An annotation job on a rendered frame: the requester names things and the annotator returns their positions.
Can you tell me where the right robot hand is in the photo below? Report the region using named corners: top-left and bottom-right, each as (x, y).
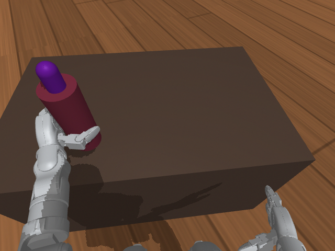
top-left (238, 186), bottom-right (298, 251)

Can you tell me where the left robot hand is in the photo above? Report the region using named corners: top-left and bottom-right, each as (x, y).
top-left (35, 107), bottom-right (100, 150)

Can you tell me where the left robot arm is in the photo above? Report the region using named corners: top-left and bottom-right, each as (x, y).
top-left (17, 144), bottom-right (73, 251)

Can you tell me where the right robot arm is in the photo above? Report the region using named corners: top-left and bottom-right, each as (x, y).
top-left (276, 237), bottom-right (306, 251)

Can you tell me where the bottle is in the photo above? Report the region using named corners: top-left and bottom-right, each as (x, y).
top-left (36, 61), bottom-right (102, 151)

